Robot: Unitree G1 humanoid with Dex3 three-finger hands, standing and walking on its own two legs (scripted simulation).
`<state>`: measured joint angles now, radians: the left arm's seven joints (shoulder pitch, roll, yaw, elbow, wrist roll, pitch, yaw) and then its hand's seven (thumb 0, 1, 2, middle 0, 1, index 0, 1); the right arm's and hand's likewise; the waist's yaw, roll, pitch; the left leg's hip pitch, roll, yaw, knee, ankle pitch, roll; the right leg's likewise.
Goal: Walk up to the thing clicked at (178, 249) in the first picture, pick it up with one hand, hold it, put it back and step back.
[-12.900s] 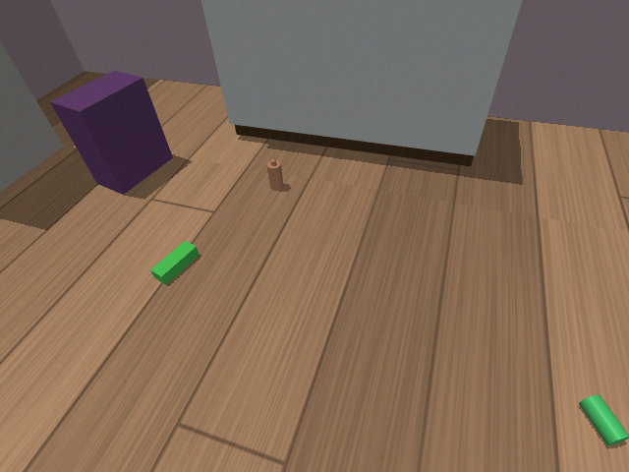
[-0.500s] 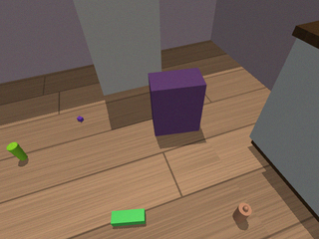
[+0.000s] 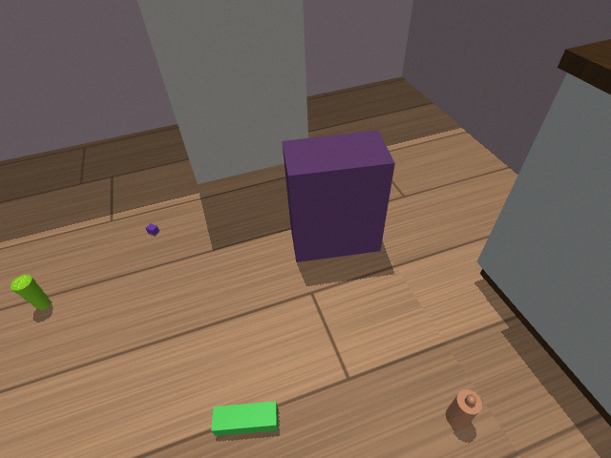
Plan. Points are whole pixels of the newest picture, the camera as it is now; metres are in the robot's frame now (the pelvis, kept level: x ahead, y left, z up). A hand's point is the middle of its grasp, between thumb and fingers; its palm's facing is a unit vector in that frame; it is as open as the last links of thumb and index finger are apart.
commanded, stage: stand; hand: left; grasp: from above
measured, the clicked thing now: (245, 418) +0.41 +0.27 -0.76
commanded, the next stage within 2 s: rise first in 0.36 s
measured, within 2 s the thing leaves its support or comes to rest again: neither
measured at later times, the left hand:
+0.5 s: hand out of the picture +0.07 +0.25 -0.16, palm faces -0.01 -0.94 -0.35, open 7.4 cm
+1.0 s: hand out of the picture +0.13 +0.26 -0.21, palm faces -0.09 -0.90 -0.42, open 13.4 cm
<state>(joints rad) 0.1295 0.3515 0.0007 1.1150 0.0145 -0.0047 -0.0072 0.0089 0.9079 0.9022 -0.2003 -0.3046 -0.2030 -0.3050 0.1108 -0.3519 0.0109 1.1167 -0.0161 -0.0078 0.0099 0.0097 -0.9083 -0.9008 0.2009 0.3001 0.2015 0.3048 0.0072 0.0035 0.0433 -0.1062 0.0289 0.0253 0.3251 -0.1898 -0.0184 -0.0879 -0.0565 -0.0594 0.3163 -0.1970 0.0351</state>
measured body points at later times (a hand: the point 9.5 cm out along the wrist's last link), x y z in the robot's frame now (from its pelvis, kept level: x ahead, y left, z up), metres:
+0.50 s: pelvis +0.00 +0.00 +0.00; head +0.01 +0.00 +0.45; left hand +0.07 +0.30 -0.13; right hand +0.08 -0.30 -0.13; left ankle -0.01 +0.13 -0.75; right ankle -0.02 -0.14 -0.75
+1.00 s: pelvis -0.02 +0.01 -0.06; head +0.06 +0.02 +0.38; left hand +0.13 +0.31 -0.18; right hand +0.09 -0.26 -0.16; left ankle -0.01 +0.13 -0.75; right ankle -0.02 -0.14 -0.75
